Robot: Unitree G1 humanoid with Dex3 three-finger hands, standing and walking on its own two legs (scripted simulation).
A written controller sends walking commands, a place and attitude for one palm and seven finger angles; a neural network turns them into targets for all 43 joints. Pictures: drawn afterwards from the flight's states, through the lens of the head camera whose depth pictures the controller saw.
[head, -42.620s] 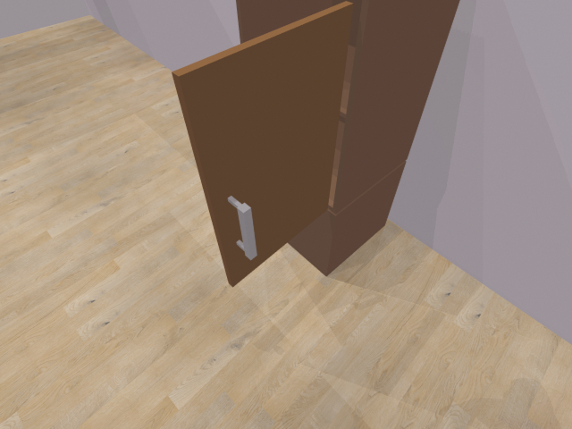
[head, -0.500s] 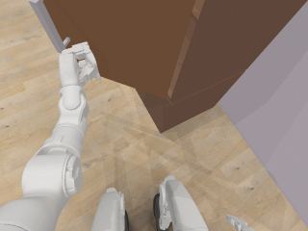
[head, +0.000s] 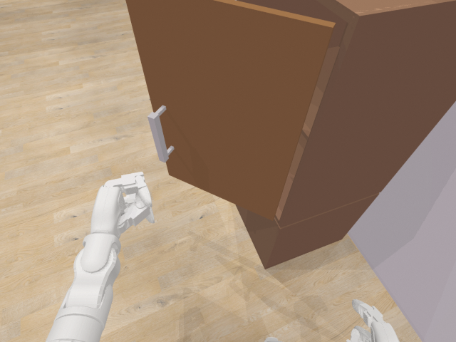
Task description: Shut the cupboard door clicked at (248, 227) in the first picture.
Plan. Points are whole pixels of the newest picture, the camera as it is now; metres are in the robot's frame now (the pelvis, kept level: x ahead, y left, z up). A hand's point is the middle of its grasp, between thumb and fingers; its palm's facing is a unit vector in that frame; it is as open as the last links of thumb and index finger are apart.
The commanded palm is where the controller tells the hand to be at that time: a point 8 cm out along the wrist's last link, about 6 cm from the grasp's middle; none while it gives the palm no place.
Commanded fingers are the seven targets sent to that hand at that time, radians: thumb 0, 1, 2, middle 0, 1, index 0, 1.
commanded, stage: draw the hand back to the body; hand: left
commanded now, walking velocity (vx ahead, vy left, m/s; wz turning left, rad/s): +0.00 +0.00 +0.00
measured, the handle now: (163, 135) +0.63 +0.19 -0.07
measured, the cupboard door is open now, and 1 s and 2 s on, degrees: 42 42 42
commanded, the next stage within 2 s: step back with the hand held close in 1.00 s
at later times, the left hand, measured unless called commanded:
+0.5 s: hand (23, 228) +0.23 +0.26 +0.17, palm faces +0.38 -0.85 -0.36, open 5.2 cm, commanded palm +0.18 +0.30 +0.20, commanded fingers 0.00 0.90 0.90 -0.34 -0.45 -0.34 -0.45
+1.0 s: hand out of the picture +0.20 +0.25 +0.20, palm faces +0.47 -0.79 -0.39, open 7.4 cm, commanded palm +0.15 +0.29 +0.22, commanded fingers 0.00 0.90 0.90 -0.20 -0.30 -0.20 -0.30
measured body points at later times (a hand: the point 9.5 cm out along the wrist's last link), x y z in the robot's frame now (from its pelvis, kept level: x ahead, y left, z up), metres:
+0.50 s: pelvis +0.03 +0.01 +0.04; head +0.01 -0.02 +0.49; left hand +0.21 +0.30 +0.19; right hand +0.22 -0.19 -0.04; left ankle -0.02 +0.09 -0.69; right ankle +0.02 -0.11 -0.69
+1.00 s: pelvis +0.01 -0.01 +0.05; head -0.01 -0.04 +0.49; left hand +0.16 +0.29 +0.22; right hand +0.20 -0.23 -0.04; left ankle -0.02 +0.09 -0.69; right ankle +0.02 -0.11 -0.69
